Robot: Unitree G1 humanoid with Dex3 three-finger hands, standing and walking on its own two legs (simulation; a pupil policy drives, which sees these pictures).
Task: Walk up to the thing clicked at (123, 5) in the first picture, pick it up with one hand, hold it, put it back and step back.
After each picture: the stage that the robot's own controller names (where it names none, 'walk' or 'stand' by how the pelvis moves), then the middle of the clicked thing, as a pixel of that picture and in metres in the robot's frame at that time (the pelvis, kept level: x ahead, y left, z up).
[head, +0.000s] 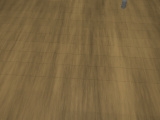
stand; (123, 4) +2.22 -0.69 -0.72
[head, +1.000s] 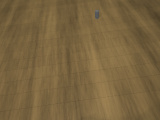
walk; (96, 14) +2.14 -0.18 -0.68
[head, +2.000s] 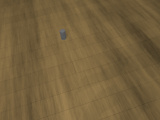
walk; (63, 34) +1.46 +0.27 -0.71
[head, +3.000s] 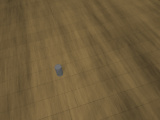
walk; (58, 70) +0.94 +0.29 -0.72
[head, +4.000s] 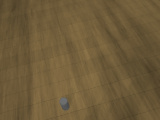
walk; (64, 104) +0.57 +0.23 -0.72
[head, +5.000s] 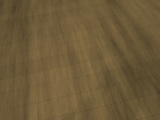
stand; out of the picture +0.38 +0.20 -0.71
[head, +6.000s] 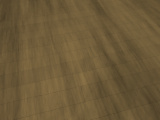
stand; out of the picture +0.34 +0.17 -0.72
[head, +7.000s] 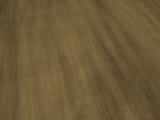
stand; out of the picture +0.34 +0.16 -0.72
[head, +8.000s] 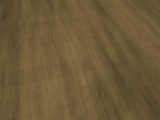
stand; out of the picture +0.33 +0.17 -0.73
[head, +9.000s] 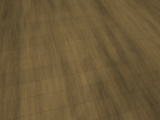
stand; out of the picture +0.32 +0.17 -0.73
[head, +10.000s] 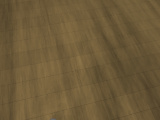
go down; out of the picture +0.34 +0.17 -0.71
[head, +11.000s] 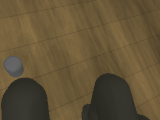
go down; (14, 67) +0.40 +0.22 -0.28
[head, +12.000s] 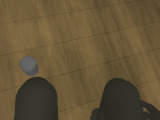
close in; (29, 67) +0.40 +0.21 -0.29
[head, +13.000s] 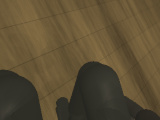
close in; out of the picture +0.39 +0.25 -0.22
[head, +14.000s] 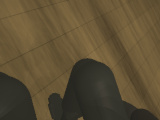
close; out of the picture +0.39 +0.26 -0.22
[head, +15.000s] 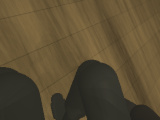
lift; out of the picture +0.35 +0.24 -0.23
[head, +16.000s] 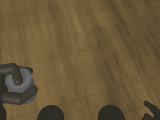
lift; (23, 86) +0.31 +0.19 -0.01
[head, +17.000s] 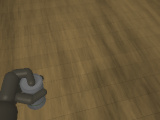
hold; (34, 92) +0.31 +0.16 +0.01
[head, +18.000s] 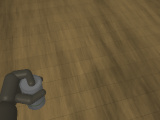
hold; (33, 92) +0.32 +0.17 -0.01
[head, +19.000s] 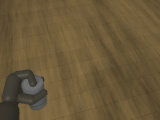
hold; (35, 93) +0.32 +0.16 -0.01
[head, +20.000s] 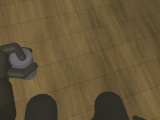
crouch; (24, 65) +0.40 +0.18 -0.09
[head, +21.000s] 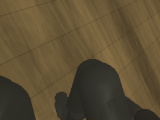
lower; out of the picture +0.40 +0.27 -0.22
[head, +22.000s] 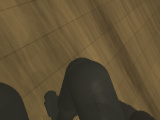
lower; out of the picture +0.42 +0.28 -0.22
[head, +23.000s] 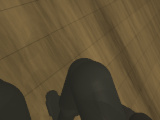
lower; out of the picture +0.42 +0.27 -0.23
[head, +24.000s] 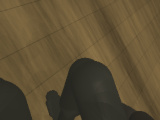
lower; out of the picture +0.41 +0.27 -0.22
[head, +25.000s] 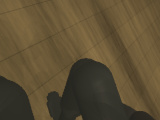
loosen; out of the picture +0.40 +0.26 -0.23
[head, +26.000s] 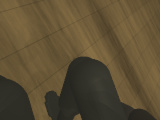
withdraw; out of the picture +0.40 +0.23 -0.23
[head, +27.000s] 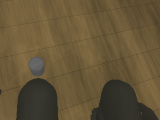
walk; (37, 67) +0.42 +0.19 -0.32
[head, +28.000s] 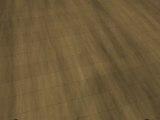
stand; out of the picture +0.35 +0.14 -0.65
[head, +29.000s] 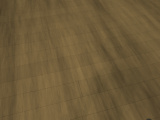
stand; out of the picture +0.36 +0.16 -0.67
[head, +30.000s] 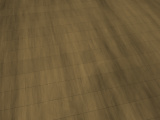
stand; out of the picture +0.36 +0.15 -0.68
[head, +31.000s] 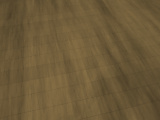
walk; out of the picture +0.37 +0.15 -0.72
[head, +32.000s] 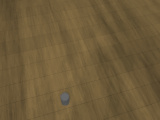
walk; (65, 99) +0.51 +0.11 -0.70
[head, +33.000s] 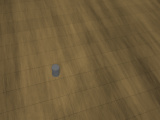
walk; (55, 70) +0.78 +0.16 -0.71
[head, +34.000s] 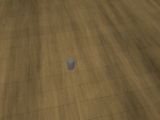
stand; (70, 64) +1.02 +0.14 -0.70
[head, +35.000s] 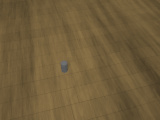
stand; (64, 66) +1.01 +0.16 -0.72
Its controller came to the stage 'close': yes
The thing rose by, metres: 0.71
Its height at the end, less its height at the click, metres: +0.00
